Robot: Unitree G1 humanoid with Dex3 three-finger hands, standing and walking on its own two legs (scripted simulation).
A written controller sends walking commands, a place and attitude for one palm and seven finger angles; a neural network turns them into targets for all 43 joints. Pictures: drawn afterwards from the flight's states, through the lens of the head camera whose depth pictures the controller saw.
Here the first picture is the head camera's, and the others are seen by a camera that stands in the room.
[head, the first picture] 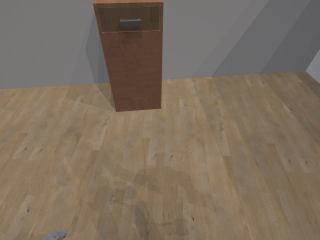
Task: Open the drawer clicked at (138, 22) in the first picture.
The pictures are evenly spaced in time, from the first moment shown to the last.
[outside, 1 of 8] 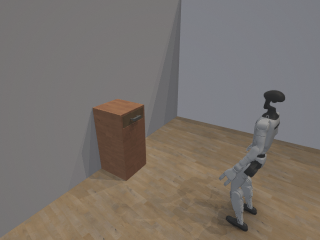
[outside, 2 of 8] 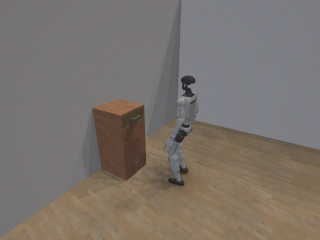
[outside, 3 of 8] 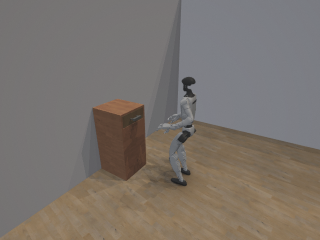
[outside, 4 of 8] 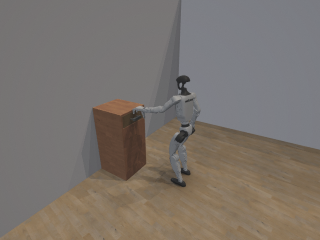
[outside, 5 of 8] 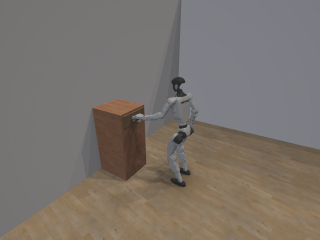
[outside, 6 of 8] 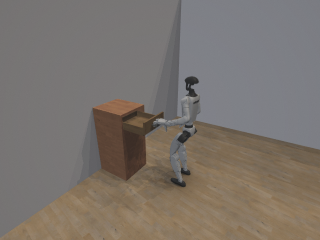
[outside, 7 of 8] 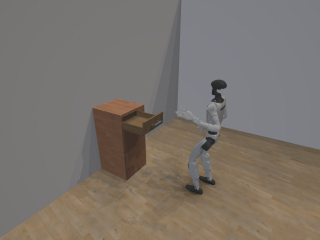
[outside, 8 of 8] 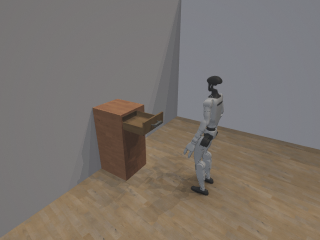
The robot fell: no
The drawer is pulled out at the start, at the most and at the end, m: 0.00 0.30 0.29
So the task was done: yes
